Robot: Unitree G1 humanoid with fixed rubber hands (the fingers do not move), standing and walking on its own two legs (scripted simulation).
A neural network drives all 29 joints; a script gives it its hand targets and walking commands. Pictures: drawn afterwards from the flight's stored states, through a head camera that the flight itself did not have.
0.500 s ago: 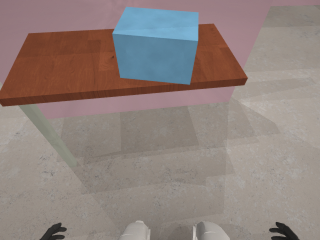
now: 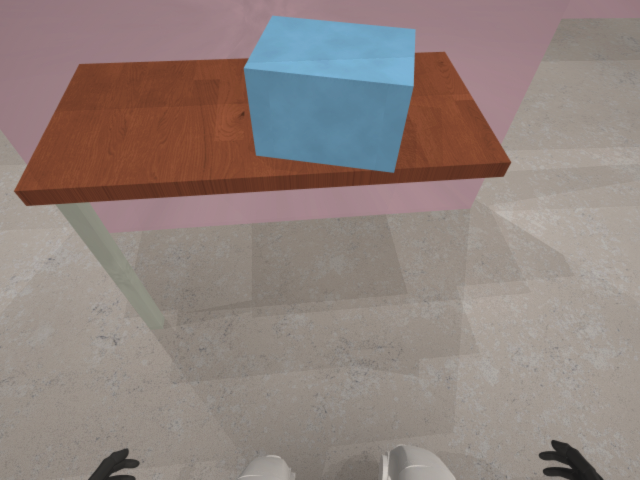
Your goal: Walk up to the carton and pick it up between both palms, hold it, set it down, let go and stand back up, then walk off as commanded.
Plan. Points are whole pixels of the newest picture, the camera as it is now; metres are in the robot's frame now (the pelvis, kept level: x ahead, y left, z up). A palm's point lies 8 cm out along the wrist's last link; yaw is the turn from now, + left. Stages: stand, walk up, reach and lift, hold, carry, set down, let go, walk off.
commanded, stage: walk up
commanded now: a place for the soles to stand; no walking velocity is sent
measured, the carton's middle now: (333, 94) +0.79 -0.02 +0.03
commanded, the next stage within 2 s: none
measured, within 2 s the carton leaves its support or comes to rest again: neither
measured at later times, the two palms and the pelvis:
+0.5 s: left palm out of the picture +0.09 +0.31 -0.10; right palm out of the picture +0.09 -0.31 -0.08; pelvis -0.02 -0.01 +0.00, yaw +1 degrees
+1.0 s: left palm out of the picture +0.07 +0.30 -0.09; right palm out of the picture +0.08 -0.32 -0.07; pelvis -0.03 -0.01 +0.00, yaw +1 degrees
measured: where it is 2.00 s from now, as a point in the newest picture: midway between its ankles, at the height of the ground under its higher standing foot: outside the picture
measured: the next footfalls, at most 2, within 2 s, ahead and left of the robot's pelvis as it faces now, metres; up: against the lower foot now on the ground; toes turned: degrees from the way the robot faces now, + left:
none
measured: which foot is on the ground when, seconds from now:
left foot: down 0.00-1.00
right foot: down 0.00-1.00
